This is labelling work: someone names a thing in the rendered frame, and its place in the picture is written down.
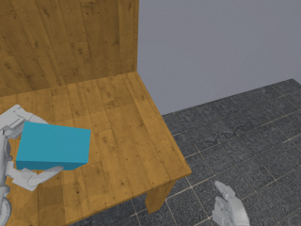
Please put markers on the robot right hand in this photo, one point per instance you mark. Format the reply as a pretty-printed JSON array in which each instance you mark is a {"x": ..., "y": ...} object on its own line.
[{"x": 233, "y": 213}]

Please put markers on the sponge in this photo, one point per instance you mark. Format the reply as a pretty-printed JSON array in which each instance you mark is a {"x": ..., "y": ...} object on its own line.
[{"x": 44, "y": 146}]

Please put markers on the robot left hand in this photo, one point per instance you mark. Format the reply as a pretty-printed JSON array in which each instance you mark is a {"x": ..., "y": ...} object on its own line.
[{"x": 11, "y": 126}]

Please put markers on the table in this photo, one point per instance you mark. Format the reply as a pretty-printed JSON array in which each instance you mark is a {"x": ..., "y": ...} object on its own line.
[{"x": 73, "y": 63}]

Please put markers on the left robot forearm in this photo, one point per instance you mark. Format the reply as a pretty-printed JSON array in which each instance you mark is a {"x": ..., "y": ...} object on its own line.
[{"x": 5, "y": 205}]

